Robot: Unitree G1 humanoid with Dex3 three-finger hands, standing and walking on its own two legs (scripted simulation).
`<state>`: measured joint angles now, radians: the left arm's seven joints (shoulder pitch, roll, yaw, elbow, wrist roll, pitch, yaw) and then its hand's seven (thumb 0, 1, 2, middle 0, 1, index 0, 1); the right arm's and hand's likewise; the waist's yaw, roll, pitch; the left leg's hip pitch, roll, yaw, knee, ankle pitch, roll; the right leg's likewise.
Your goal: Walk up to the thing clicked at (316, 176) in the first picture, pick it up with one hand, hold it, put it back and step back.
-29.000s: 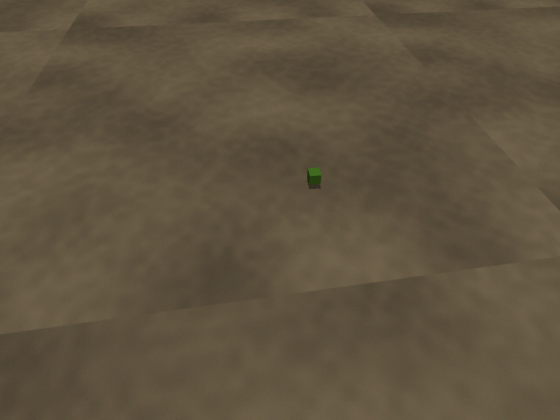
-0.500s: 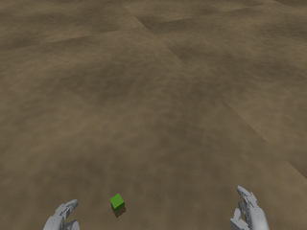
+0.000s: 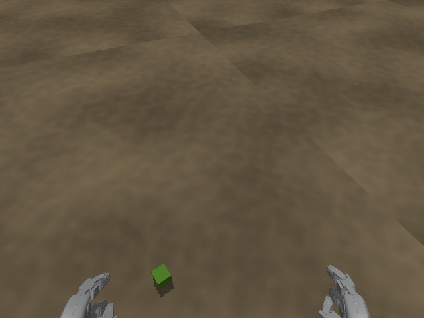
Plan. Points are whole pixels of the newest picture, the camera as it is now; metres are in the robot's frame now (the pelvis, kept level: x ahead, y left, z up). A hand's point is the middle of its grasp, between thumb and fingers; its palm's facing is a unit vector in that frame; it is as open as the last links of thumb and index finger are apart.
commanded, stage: home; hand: left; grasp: from above
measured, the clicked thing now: (161, 276) +0.45 +0.20 -0.69
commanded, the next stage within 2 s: stand in 1.38 s
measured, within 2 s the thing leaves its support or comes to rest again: neither
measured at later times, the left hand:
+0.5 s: hand out of the picture +0.16 +0.18 -0.05, palm faces +0.04 -0.98 -0.20, open 7.9 cm
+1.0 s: hand out of the picture +0.17 +0.18 -0.05, palm faces +0.03 -0.98 -0.20, open 7.6 cm
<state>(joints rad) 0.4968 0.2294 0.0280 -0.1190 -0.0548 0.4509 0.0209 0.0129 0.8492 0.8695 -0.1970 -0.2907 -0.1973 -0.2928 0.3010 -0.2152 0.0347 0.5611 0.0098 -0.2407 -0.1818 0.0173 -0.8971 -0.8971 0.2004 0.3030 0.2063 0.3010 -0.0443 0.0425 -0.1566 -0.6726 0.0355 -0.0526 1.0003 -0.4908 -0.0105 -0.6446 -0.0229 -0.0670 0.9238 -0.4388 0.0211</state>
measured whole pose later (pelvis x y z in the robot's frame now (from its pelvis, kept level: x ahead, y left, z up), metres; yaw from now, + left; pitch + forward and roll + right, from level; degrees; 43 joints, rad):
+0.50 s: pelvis +0.00 +0.00 +0.00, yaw +0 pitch +10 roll -3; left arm 0.50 0.23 0.02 -0.14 -0.05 0.45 0.02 0.01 0.80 0.84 -0.19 -0.28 -0.19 -0.29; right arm 0.28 -0.22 0.03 0.55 0.01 -0.26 -0.19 0.02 -0.90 -0.90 0.20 0.30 0.21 0.30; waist -0.04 0.04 -0.16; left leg -0.68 0.04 -0.05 1.01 -0.50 -0.01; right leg -0.65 -0.02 -0.07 0.94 -0.45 0.02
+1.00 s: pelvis +0.00 +0.00 +0.00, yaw +0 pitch +10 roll -3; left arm 0.51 0.24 0.03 -0.15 -0.05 0.46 0.02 0.01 0.87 0.88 -0.20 -0.29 -0.20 -0.30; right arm 0.29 -0.21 0.03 0.55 0.01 -0.25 -0.18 0.02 -0.90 -0.90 0.20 0.30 0.21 0.30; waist -0.04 0.04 -0.16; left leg -0.68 0.04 -0.05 1.01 -0.50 -0.01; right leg -0.65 -0.02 -0.06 0.94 -0.45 0.02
